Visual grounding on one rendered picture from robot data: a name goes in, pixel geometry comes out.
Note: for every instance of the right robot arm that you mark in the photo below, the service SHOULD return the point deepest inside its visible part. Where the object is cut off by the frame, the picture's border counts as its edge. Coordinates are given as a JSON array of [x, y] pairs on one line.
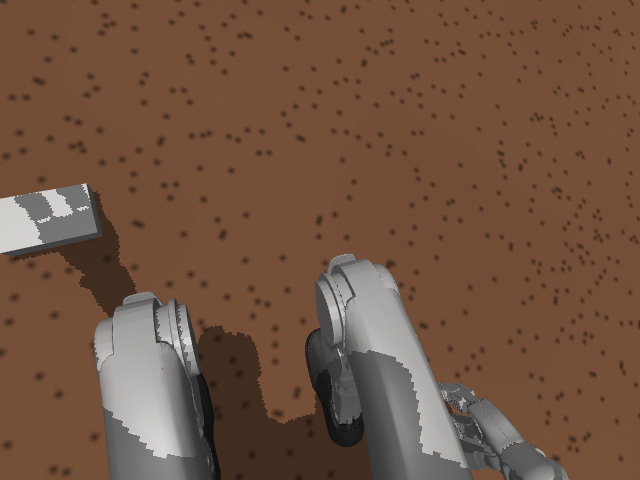
[[525, 461]]

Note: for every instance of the right robot foot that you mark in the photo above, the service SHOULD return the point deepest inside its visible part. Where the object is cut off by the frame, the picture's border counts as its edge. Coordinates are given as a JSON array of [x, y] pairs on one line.
[[342, 434]]

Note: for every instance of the small box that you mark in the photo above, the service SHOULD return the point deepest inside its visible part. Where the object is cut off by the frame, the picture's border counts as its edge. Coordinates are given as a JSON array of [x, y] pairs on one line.
[[47, 219]]

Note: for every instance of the right robot hand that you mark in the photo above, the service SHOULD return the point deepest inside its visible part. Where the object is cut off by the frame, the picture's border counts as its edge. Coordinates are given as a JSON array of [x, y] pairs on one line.
[[489, 432]]

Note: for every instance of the left robot foot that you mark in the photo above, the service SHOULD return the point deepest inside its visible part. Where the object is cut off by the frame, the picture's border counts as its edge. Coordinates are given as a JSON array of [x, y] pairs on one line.
[[208, 428]]

